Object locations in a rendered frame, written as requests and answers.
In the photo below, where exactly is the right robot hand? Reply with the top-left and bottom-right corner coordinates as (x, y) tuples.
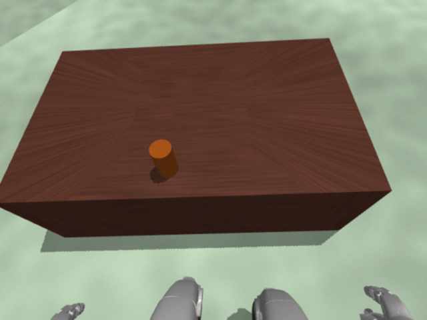
(360, 286), (413, 320)

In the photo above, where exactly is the left robot hand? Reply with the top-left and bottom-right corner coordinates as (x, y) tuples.
(50, 303), (85, 320)

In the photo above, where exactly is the can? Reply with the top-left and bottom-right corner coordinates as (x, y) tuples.
(149, 139), (179, 178)

